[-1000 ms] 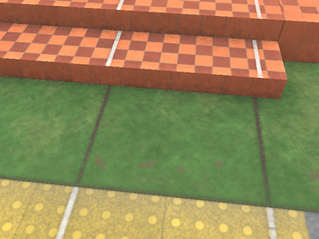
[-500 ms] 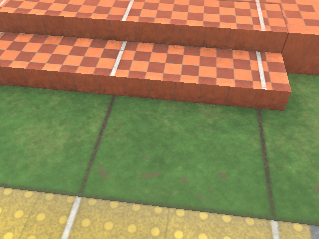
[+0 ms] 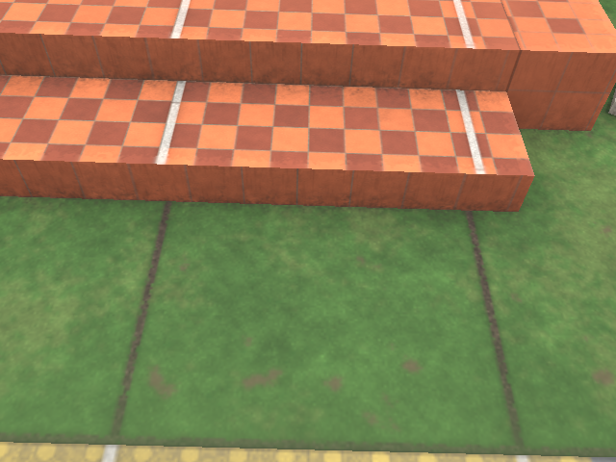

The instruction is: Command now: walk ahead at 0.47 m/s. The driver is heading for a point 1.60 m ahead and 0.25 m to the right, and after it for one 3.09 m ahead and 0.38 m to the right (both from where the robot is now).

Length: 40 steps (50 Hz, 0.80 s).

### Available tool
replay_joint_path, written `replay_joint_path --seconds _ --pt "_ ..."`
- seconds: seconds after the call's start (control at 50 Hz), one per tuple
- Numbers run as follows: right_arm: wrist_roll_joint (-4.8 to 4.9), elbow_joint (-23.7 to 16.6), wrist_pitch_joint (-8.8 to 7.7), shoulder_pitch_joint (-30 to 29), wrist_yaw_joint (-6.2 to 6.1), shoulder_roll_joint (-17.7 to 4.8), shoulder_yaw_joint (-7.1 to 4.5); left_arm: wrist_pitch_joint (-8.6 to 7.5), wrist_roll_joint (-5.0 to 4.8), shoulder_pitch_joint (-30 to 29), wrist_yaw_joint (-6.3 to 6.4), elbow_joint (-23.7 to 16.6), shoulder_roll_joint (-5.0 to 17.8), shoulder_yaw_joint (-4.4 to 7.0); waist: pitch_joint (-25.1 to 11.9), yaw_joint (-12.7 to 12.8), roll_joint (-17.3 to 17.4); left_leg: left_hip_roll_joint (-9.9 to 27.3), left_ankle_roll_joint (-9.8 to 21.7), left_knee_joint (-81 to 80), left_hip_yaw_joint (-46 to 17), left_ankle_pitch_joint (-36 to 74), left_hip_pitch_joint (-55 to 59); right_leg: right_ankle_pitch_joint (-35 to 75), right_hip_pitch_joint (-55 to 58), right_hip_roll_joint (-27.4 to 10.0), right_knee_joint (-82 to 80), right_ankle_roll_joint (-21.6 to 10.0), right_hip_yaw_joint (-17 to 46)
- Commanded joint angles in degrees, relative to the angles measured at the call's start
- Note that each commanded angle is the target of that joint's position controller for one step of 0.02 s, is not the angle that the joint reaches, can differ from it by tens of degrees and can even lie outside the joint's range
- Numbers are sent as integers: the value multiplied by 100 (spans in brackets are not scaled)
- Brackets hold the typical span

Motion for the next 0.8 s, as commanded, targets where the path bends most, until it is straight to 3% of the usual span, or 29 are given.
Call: replay_joint_path --seconds 0.02,0.06,0.08,0.1,0.12,0.14,0.16,0.18,0.2,0.22,0.26,0.3,0.34,0.4,0.48,0.56,0.62,0.64,0.66,0.68,0.7,0.72,0.74,0.76,0.78,0.8 --pt "59 -75 -2 167 -51 -1002 -226 -129 -24 -890 -87 -604 336 24 773 140 667 1643 766 -177 -542 2261 -397 2 -101 81 -389 -173 -31" --pt "50 -100 49 18 -59 -1122 -277 -165 -24 -598 -120 -593 530 107 468 395 776 1716 662 344 -463 3591 -99 -354 477 265 -495 -346 -143" --pt "32 -118 87 -60 -62 -1200 -305 -166 -20 -154 -105 -496 690 194 109 644 919 1688 600 903 -395 4727 -40 -523 1140 469 -441 -452 -293" --pt "6 -146 141 -154 -60 -1157 -287 -150 -30 797 -71 -214 909 336 -442 1112 932 1459 458 1988 -208 5408 -273 -535 2326 664 -478 -611 -423" --pt "-45 -249 152 -197 -50 -1051 -223 -119 -1 1884 -15 58 1185 453 -1144 1525 729 1225 280 3513 -127 4415 -1452 -648 4129 74 -280 -885 258" --pt "-20 -323 52 511 31 -272 -10 -90 120 2653 9 229 1674 561 -2141 1197 -796 134 -143 5958 -92 1090 -3742 -2201 6206 -1498 -844 -1853 3153" --pt "84 -238 -135 307 72 -394 -15 -94 95 2529 -7 249 1255 407 -2320 1247 -984 -115 -30 6907 -1041 -1438 -4399 -2737 6133 -1747 -1886 -1889 4594" --pt "256 -471 -239 -289 91 -858 -151 -134 49 1938 -12 188 971 313 -1326 1115 -808 241 100 7245 -1012 -1191 -4965 -2718 5345 -1554 -2011 -1570 3756" --pt "275 -585 -288 -696 57 -986 -172 -169 57 1381 -15 45 751 237 -757 922 -304 583 180 7021 -835 -627 -4865 -2204 4351 -1371 -2137 -1384 2916" --pt "191 -610 -276 -877 1 -982 -221 -209 123 1024 -41 4 584 185 -417 709 11 827 191 6639 -733 -182 -4575 -1635 3476 -1172 -2299 -1260 2308" --pt "111 -553 -111 -614 -43 -746 -247 -256 202 831 -81 46 358 107 -276 352 -184 1089 193 6176 -766 157 -3888 -1171 2572 -845 -2596 -1157 1599" --pt "90 -592 6 -650 -60 -601 -236 -271 165 1030 -43 165 474 119 -86 278 -198 1170 111 5793 -676 246 -3895 -986 2214 -773 -2842 -1248 1252" --pt "35 -791 42 -1153 -80 -707 -261 -276 168 1270 54 240 685 151 131 342 -92 1229 -42 5197 -635 744 -4368 -815 2238 -785 -3007 -1308 1097" --pt "-7 -995 8 -1801 -35 -702 -255 -229 148 1624 162 303 767 155 214 514 -28 1162 -159 4055 -555 1755 -4721 -433 2566 -687 -3022 -1180 806" --pt "51 -1199 -44 -2648 78 -576 -162 -181 72 2100 207 416 848 157 319 802 -35 859 -176 2790 -269 2471 -4420 -343 2869 -581 -2992 -1016 450" --pt "99 -1436 -89 -3189 228 -641 -116 -53 37 2493 225 590 894 194 450 916 -39 750 -53 2223 -314 2060 -4628 -116 3782 -930 -2612 -978 490" --pt "108 -1431 -131 -2848 294 -902 -191 39 33 2358 245 567 1025 259 190 589 -228 535 182 2005 -194 1383 -3966 1125 4191 -1090 -1999 -814 499" --pt "96 -1275 -141 -2280 286 -1073 -286 73 37 2217 245 523 1034 259 -167 249 -269 335 308 1906 -17 1321 -3144 2095 4145 -935 -1319 -709 343" --pt "74 -963 -140 -1281 246 -1368 -434 95 74 2193 247 465 876 196 -815 -170 -157 333 501 1982 -49 1417 -1711 2286 3663 -618 -117 -545 118" --pt "-28 -762 -125 -307 195 -1823 -548 80 166 2414 250 311 576 84 -1716 -317 627 1562 988 2040 -1667 1164 199 579 2146 -128 1868 -294 -198" --pt "-14 -666 -108 -128 245 -1975 -553 -66 135 2941 190 339 -61 -100 -2275 1 2034 2506 1741 1172 -4255 165 1565 -3331 209 858 3436 -34 179" --pt "43 -717 -130 -340 246 -1411 -391 -195 -12 2502 165 330 610 51 -1866 -149 1404 2300 1479 926 -4162 -318 1336 -3401 -423 507 4040 -147 800" --pt "-366 -700 -51 -745 165 -1310 -359 -171 289 2127 162 260 796 146 -808 83 589 2176 1119 870 -2929 595 37 -2547 -249 303 3855 -291 527" --pt "-387 -765 -43 -1122 150 -1069 -291 -153 317 2034 154 262 594 115 -452 293 339 1959 922 709 -2271 1317 -751 -2088 121 100 3494 -311 528" --pt "-308 -756 -49 -1303 127 -919 -238 -62 363 2021 126 285 506 106 -262 443 392 1732 731 511 -1739 1552 -1283 -1936 448 -16 3230 -295 504" --pt "-252 -723 -76 -1324 122 -866 -201 46 398 2243 85 331 436 92 -305 577 659 1688 692 416 -1432 1839 -1599 -1857 809 -53 3130 -257 492"
Keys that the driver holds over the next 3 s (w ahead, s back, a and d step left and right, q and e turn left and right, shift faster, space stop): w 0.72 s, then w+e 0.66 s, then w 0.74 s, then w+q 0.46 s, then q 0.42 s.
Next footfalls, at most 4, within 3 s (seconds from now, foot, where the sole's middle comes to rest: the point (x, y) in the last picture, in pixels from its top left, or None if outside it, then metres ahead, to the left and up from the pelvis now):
0.12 right None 0.27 -0.13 -0.78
0.66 left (241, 424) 0.58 0.11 -0.78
1.20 right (333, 322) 0.82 -0.12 -0.78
1.74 left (301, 234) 1.11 -0.06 -0.78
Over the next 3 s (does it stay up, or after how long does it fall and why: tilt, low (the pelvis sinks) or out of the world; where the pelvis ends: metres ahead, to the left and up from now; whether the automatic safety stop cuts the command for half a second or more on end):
stays up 1.55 -0.32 0.23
